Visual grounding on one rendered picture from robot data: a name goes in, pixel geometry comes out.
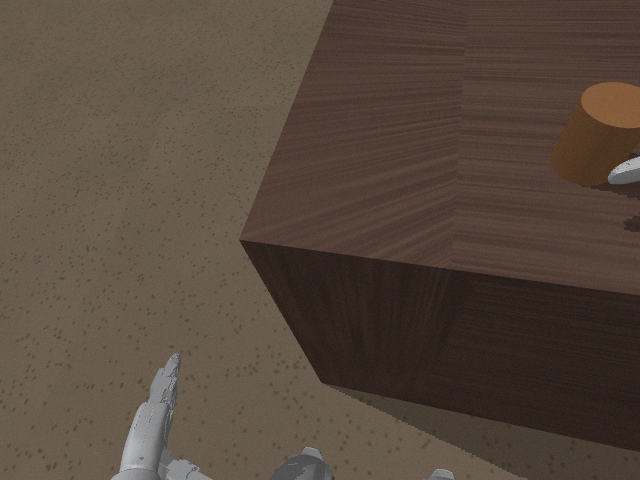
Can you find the right robot hand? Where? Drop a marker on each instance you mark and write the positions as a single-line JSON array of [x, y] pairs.
[[627, 172]]

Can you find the can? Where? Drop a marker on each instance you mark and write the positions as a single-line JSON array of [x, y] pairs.
[[601, 133]]

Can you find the left robot hand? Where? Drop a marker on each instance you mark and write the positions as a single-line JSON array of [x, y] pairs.
[[146, 444]]

